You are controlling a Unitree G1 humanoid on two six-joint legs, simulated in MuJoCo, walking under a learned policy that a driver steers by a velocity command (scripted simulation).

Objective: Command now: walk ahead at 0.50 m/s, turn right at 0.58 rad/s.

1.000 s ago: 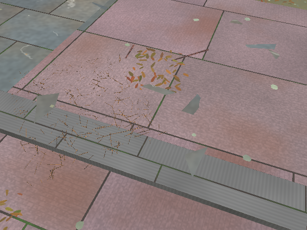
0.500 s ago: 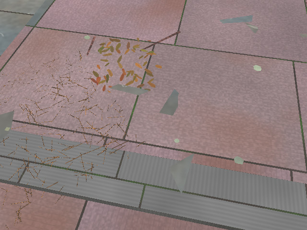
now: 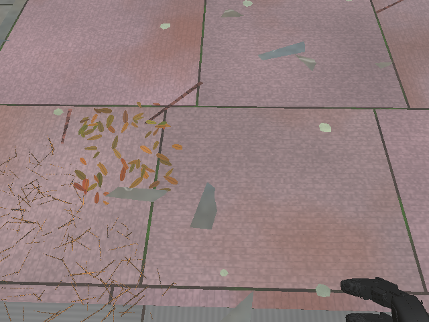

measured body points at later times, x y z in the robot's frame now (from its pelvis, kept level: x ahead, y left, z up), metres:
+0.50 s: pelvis +0.23 -0.05 +0.02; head +0.24 -0.08 +0.47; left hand +0.40 +0.20 -0.08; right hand +0.30 -0.34 -0.11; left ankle +0.17 +0.12 -0.63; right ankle +0.26 -0.12 -0.69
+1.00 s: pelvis +0.54 -0.13 +0.02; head +0.57 -0.14 +0.47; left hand +0.60 +0.13 -0.12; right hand +0.62 -0.40 -0.11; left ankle +0.63 -0.11 -0.69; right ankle +0.30 -0.15 -0.60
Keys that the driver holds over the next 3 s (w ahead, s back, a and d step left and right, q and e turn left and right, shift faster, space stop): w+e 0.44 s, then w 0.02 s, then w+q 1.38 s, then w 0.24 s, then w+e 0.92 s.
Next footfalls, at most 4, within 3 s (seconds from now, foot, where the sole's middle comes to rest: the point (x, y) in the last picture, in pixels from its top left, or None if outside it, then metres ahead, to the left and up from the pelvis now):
0.42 right None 0.29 -0.13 -0.73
0.94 left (288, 248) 0.67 -0.11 -0.73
1.44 right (334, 170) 0.99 -0.28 -0.73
1.98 left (254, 127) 1.17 0.02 -0.73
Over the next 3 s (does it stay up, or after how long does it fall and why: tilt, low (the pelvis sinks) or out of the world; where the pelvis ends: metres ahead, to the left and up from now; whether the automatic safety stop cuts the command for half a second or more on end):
stays up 1.60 0.08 0.04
